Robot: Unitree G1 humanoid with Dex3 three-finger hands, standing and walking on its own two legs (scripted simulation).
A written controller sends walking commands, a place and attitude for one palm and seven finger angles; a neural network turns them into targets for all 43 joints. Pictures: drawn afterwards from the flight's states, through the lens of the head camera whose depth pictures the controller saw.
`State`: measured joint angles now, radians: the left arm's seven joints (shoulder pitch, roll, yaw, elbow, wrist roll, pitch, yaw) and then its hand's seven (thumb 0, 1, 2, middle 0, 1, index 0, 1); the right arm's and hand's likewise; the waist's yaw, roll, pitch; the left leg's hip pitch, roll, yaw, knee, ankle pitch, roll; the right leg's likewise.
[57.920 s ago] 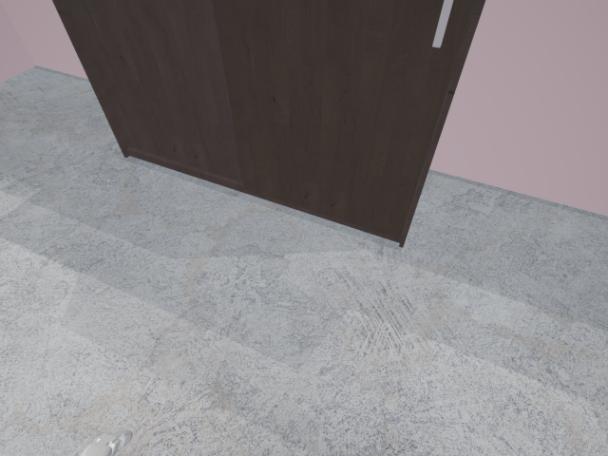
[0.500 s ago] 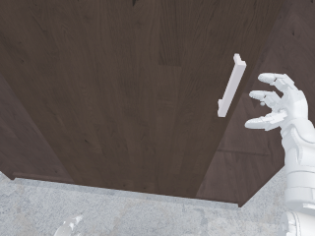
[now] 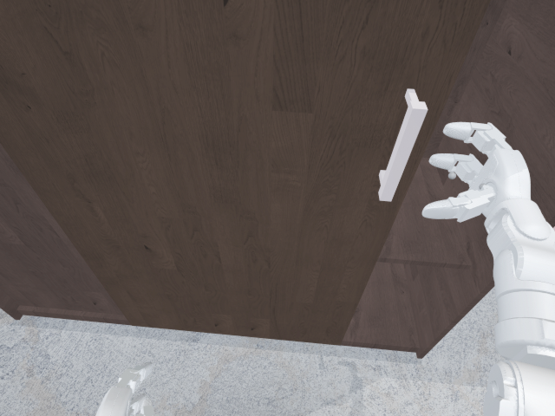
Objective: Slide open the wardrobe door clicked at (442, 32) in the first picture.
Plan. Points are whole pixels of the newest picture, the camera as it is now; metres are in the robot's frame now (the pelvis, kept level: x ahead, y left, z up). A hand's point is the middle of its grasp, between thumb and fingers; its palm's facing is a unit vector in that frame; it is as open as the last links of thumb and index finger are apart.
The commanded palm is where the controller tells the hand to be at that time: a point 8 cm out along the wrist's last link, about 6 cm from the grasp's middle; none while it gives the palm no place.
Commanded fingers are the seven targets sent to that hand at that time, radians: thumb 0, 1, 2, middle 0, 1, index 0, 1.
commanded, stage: move the hooked fingers beside the handle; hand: right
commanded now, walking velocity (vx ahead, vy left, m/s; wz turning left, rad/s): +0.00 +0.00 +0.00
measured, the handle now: (397, 148) +0.47 -0.15 +0.16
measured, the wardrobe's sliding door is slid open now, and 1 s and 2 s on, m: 0.28 0.28 0.28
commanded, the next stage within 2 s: feel for the door with the fingertips in 0.16 s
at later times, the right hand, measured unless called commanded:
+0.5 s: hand (437, 177) +0.40 -0.18 +0.18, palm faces +0.02 +1.00 +0.01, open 14.0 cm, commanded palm +0.38 -0.23 +0.17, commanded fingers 0.00 0.50 -0.30 0.30 1.20 0.30 1.20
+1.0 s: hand (421, 164) +0.42 -0.17 +0.18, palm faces +0.04 +1.00 +0.00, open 14.0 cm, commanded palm +0.40 -0.22 +0.17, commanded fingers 0.00 0.50 -0.30 0.30 1.20 0.30 1.20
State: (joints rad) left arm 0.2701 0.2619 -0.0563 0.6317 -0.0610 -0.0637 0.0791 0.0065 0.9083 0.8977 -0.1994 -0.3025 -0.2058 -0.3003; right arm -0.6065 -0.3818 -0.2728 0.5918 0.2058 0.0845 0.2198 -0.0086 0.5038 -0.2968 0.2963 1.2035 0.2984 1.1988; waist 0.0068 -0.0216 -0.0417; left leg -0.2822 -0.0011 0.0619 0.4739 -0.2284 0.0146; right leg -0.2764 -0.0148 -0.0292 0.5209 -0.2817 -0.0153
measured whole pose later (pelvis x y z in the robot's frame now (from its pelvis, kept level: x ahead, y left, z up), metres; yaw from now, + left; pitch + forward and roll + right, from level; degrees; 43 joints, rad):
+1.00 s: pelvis +0.00 +0.01 +0.00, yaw +0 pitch +1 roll +1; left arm 0.28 0.25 -0.05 0.67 -0.05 -0.04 0.08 0.01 0.91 0.90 -0.20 -0.30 -0.21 -0.30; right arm -0.67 -0.33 -0.24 0.65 0.18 0.07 0.14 -0.01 0.50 -0.30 0.30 1.20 0.30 1.20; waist 0.02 -0.03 -0.04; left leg -0.27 -0.01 0.06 0.46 -0.22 0.03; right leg -0.26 -0.03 -0.03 0.49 -0.26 0.00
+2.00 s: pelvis +0.00 +0.00 +0.00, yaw +0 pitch +1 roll +1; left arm 0.25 0.24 -0.05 0.66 -0.05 -0.05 0.07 0.01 0.91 0.90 -0.20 -0.30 -0.21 -0.30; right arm -0.62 -0.27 -0.19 0.55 0.17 0.08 0.09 -0.01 0.50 -0.30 0.30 1.20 0.30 1.20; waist 0.01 -0.02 -0.03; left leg -0.25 0.00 0.05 0.45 -0.22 0.01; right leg -0.24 -0.01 -0.04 0.49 -0.27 -0.01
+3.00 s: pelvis +0.00 +0.01 +0.00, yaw +0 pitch +0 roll +0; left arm 0.24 0.23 -0.05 0.68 -0.04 -0.03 0.06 0.01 0.91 0.90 -0.20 -0.30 -0.20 -0.30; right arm -0.62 -0.19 -0.14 0.53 0.16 0.10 0.01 -0.01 0.50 -0.30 0.29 1.20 0.27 1.19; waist 0.00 -0.03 -0.03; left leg -0.23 -0.01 0.05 0.43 -0.21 0.02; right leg -0.21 -0.02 -0.03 0.46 -0.26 -0.01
